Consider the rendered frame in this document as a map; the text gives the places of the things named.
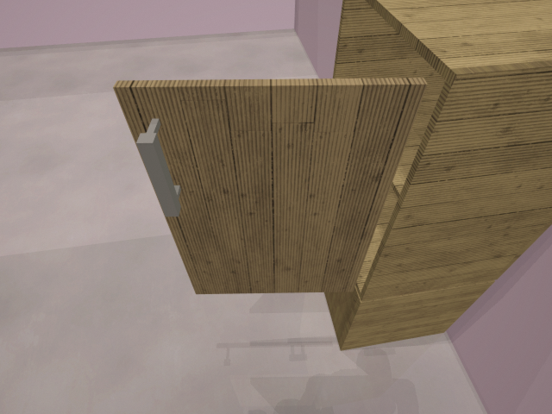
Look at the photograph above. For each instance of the handle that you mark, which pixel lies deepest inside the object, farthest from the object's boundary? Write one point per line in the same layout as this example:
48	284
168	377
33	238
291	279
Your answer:
155	162

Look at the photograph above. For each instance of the cupboard door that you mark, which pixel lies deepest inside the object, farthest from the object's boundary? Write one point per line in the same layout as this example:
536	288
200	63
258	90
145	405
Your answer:
283	181

